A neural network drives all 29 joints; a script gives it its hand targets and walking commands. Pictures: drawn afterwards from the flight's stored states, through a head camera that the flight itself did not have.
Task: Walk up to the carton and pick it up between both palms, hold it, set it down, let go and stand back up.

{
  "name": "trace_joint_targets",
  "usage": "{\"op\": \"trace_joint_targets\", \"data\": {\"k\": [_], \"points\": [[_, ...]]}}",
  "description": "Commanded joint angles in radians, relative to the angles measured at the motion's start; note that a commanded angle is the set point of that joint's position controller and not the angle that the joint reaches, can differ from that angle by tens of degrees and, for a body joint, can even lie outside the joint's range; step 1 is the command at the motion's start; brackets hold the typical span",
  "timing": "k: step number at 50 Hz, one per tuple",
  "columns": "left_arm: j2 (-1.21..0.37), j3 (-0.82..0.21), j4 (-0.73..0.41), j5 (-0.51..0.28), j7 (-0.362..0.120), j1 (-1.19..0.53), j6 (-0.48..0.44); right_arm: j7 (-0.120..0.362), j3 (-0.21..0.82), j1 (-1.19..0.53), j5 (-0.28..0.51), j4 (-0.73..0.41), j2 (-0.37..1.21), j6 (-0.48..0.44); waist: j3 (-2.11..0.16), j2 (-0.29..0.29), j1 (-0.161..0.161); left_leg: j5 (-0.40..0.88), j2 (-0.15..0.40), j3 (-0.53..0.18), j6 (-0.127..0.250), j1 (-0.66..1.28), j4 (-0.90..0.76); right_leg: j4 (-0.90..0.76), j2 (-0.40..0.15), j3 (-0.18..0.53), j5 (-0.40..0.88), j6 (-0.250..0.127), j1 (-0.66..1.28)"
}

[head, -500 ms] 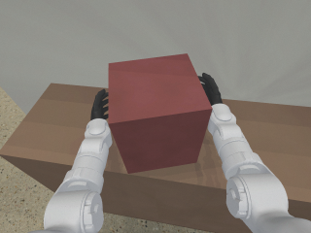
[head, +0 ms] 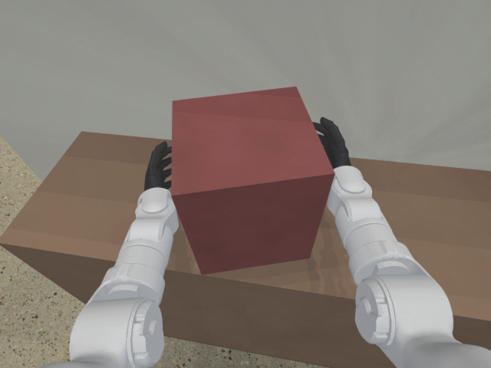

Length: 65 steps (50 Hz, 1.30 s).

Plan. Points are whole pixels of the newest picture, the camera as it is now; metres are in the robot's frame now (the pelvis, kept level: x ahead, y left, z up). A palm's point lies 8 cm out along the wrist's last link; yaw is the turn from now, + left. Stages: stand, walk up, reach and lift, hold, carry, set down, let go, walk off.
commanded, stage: reach and lift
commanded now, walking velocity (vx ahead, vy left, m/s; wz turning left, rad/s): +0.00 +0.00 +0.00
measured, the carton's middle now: (246, 185) +0.42 +0.07 +0.05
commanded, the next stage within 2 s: none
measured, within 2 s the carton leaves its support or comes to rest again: leaves its support in 0.78 s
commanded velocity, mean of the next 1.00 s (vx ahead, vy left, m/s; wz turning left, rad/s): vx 0.00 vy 0.00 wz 0.00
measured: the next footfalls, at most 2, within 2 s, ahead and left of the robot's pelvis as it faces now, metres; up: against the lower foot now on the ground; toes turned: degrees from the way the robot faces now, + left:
none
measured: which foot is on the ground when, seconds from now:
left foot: down 0.00-1.00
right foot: down 0.00-1.00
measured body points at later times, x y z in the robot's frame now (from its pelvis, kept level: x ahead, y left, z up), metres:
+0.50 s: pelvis +0.00 +0.00 +0.00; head +0.04 -0.02 +0.45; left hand +0.39 +0.22 +0.07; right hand +0.46 -0.08 +0.09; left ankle +0.02 +0.14 -0.74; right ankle +0.02 -0.10 -0.74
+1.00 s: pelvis +0.00 +0.00 +0.00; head +0.00 -0.02 +0.45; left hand +0.38 +0.21 +0.09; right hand +0.45 -0.08 +0.12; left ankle +0.02 +0.14 -0.74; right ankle +0.02 -0.10 -0.74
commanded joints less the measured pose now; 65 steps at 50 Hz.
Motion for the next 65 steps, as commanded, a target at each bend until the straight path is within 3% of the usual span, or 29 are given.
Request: {"op": "trace_joint_targets", "data": {"k": [1,2,3,7,10,13,16,18,22,26,28,30,31,33,38,40,43,44,45,47,49,50,56,57,60,62,63,64,65], "points": [[-0.624,-0.218,-0.203,0.03,-0.155,-0.871,-0.133,0.137,0.117,-0.656,-0.14,0.006,0.656,-0.041,-0.621,-0.116,-0.046,0.192,-0.047,0.066,-0.002,0.171,-0.014,-0.06,0.017,-0.051,0.139,0.046,0.428],[-0.644,-0.227,-0.202,0.03,-0.158,-0.867,-0.143,0.135,0.165,-0.673,-0.124,-0.041,0.677,-0.055,-0.679,-0.088,-0.02,0.22,-0.049,0.069,-0.005,0.167,-0.003,-0.05,0.016,-0.039,0.194,0.041,0.459],[-0.654,-0.232,-0.21,0.028,-0.154,-0.859,-0.135,0.13,0.154,-0.66,-0.126,-0.035,0.665,-0.053,-0.672,-0.084,-0.042,0.24,-0.051,0.059,-0.01,0.172,-0.003,-0.049,0.02,-0.047,0.188,0.04,0.458],[-0.64,-0.243,-0.228,0.012,-0.152,-0.869,-0.139,0.124,0.21,-0.692,-0.108,-0.06,0.671,-0.049,-0.714,-0.122,-0.017,0.237,-0.059,0.06,0.004,0.15,-0.002,-0.036,0.018,-0.039,0.248,0.055,0.483],[-0.668,-0.277,-0.247,0.005,-0.148,-0.892,-0.133,0.129,0.151,-0.673,-0.114,0.007,0.664,-0.041,-0.689,-0.085,-0.056,0.255,-0.045,0.052,-0.013,0.212,-0.003,-0.058,0.026,-0.052,0.175,0.036,0.418],[-0.662,-0.267,-0.229,0.001,-0.147,-0.883,-0.138,0.119,0.188,-0.68,-0.097,-0.028,0.677,-0.052,-0.74,-0.081,-0.031,0.285,-0.054,0.065,-0.02,0.2,0.008,-0.035,0.023,-0.039,0.257,0.037,0.445],[-0.649,-0.262,-0.244,-0.01,-0.141,-0.9,-0.126,0.126,0.175,-0.687,-0.088,0.004,0.649,-0.034,-0.712,-0.102,-0.032,0.261,-0.046,0.056,-0.006,0.211,0.011,-0.054,0.029,-0.04,0.178,0.039,0.413],[-0.647,-0.268,-0.254,-0.013,-0.136,-0.911,-0.125,0.124,0.212,-0.732,-0.065,-0.034,0.678,-0.037,-0.788,-0.095,-0.014,0.317,-0.047,0.056,-0.012,0.21,0.027,-0.037,0.031,-0.036,0.269,0.037,0.432],[-0.68,-0.333,-0.278,-0.043,-0.133,-0.91,-0.109,0.111,0.229,-0.733,-0.043,-0.071,0.668,-0.038,-0.776,-0.07,-0.057,0.306,-0.055,0.048,-0.02,0.223,0.035,-0.041,0.03,-0.038,0.272,0.033,0.422],[-0.687,-0.34,-0.31,-0.05,-0.12,-0.923,-0.105,0.113,0.289,-0.769,-0.021,-0.094,0.668,-0.042,-0.812,-0.063,-0.027,0.324,-0.047,0.037,-0.019,0.231,0.03,-0.037,0.033,-0.042,0.307,0.036,0.438],[-0.683,-0.353,-0.335,-0.069,-0.128,-0.972,-0.11,0.099,0.23,-0.731,-0.051,-0.057,0.67,-0.032,-0.779,-0.095,-0.079,0.291,-0.05,0.036,-0.021,0.212,0.031,-0.039,0.034,-0.044,0.276,0.038,0.434],[-0.697,-0.398,-0.389,-0.097,-0.119,-0.984,-0.101,0.097,0.28,-0.765,-0.014,-0.121,0.701,-0.037,-0.873,-0.059,-0.053,0.347,-0.053,0.037,-0.02,0.251,0.059,-0.026,0.036,-0.039,0.339,0.032,0.436],[-0.7,-0.4,-0.365,-0.115,-0.115,-0.996,-0.099,0.096,0.292,-0.792,-0.003,-0.113,0.691,-0.035,-0.898,-0.082,-0.077,0.35,-0.049,0.027,-0.027,0.237,0.06,-0.02,0.041,-0.039,0.366,0.037,0.443],[-0.701,-0.379,-0.342,-0.105,-0.114,-1.0,-0.089,0.095,0.28,-0.807,-0.007,-0.125,0.681,-0.024,-0.84,-0.095,-0.047,0.289,-0.051,0.032,-0.02,0.213,0.047,-0.03,0.044,-0.036,0.283,0.043,0.432],[-0.746,-0.502,-0.467,-0.16,-0.093,-1.036,-0.066,0.081,0.329,-0.799,0.05,-0.18,0.703,-0.01,-0.929,-0.042,-0.103,0.421,-0.045,-0.002,-0.045,0.314,0.076,-0.028,0.061,-0.047,0.391,0.035,0.43],[-0.75,-0.475,-0.434,-0.147,-0.101,-1.018,-0.045,0.069,0.353,-0.846,0.066,-0.24,0.711,-0.011,-0.909,-0.075,-0.096,0.411,-0.043,-0.005,-0.036,0.304,0.086,-0.034,0.061,-0.04,0.403,0.039,0.435],[-0.744,-0.487,-0.44,-0.152,-0.102,-0.993,-0.028,0.056,0.371,-0.809,0.09,-0.259,0.705,0.013,-0.867,-0.046,-0.115,0.426,-0.051,-0.014,-0.039,0.302,0.086,-0.025,0.052,-0.034,0.471,0.037,0.475],[-0.722,-0.471,-0.442,-0.155,-0.109,-1.029,-0.029,0.052,0.367,-0.847,0.089,-0.278,0.718,0.017,-0.875,-0.057,-0.098,0.38,-0.059,-0.008,-0.032,0.269,0.08,-0.024,0.049,-0.026,0.458,0.048,0.496],[-0.715,-0.461,-0.458,-0.147,-0.103,-1.067,-0.022,0.055,0.326,-0.816,0.081,-0.193,0.726,0.038,-0.854,-0.048,-0.123,0.357,-0.058,-0.008,-0.031,0.263,0.072,-0.025,0.051,-0.022,0.428,0.046,0.489],[-0.706,-0.448,-0.438,-0.123,-0.115,-1.017,0.002,0.048,0.364,-0.814,0.091,-0.215,0.74,0.048,-0.815,-0.074,-0.121,0.334,-0.066,-0.006,-0.018,0.267,0.061,-0.031,0.044,-0.018,0.434,0.057,0.519],[-0.717,-0.484,-0.472,-0.143,-0.118,-1.066,0.009,0.047,0.352,-0.846,0.112,-0.243,0.72,0.044,-0.805,-0.022,-0.13,0.366,-0.057,-0.018,-0.029,0.301,0.061,-0.032,0.051,-0.031,0.428,0.052,0.481],[-0.719,-0.476,-0.448,-0.142,-0.119,-1.05,0.019,0.04,0.385,-0.873,0.125,-0.259,0.739,0.052,-0.778,-0.056,-0.136,0.368,-0.064,-0.019,-0.021,0.305,0.064,-0.035,0.043,-0.02,0.436,0.051,0.498],[-0.709,-0.465,-0.477,-0.144,-0.106,-1.19,0.051,0.051,0.363,-0.931,0.146,-0.247,0.783,0.084,-0.74,-0.042,-0.113,0.235,-0.068,-0.027,-0.008,0.254,0.031,-0.051,0.036,-0.004,0.313,0.053,0.478],[-0.723,-0.451,-0.449,-0.144,-0.105,-1.188,0.06,0.055,0.344,-0.928,0.136,-0.184,0.764,0.096,-0.717,-0.046,-0.136,0.233,-0.069,-0.031,-0.013,0.25,0.024,-0.048,0.046,-0.006,0.307,0.049,0.471],[-0.674,-0.439,-0.423,-0.152,-0.114,-1.204,0.074,0.056,0.362,-0.958,0.15,-0.228,0.781,0.115,-0.662,-0.083,-0.119,0.12,-0.075,-0.026,0.014,0.231,0.007,-0.064,0.027,0.01,0.22,0.063,0.467],[-0.677,-0.436,-0.449,-0.148,-0.116,-1.223,0.092,0.051,0.357,-0.97,0.168,-0.219,0.776,0.127,-0.645,-0.064,-0.138,0.123,-0.078,-0.03,0.01,0.239,0.005,-0.054,0.026,-0.005,0.223,0.065,0.449],[-0.699,-0.424,-0.4,-0.146,-0.118,-1.181,0.105,0.054,0.362,-1.021,0.174,-0.29,0.787,0.118,-0.678,-0.052,-0.113,0.115,-0.077,-0.029,0.017,0.229,0.004,-0.052,0.028,0.0,0.203,0.058,0.457],[-0.694,-0.447,-0.432,-0.157,-0.12,-1.198,0.109,0.041,0.374,-1.014,0.178,-0.293,0.8,0.117,-0.689,-0.055,-0.148,0.137,-0.082,-0.04,0.015,0.219,0.02,-0.057,0.018,0.008,0.259,0.055,0.481],[-0.677,-0.444,-0.476,-0.175,-0.119,-1.233,0.101,0.047,0.394,-1.031,0.19,-0.334,0.816,0.126,-0.729,-0.073,-0.115,0.142,-0.084,-0.041,0.025,0.203,0.013,-0.054,0.021,0.018,0.26,0.064,0.493]]}}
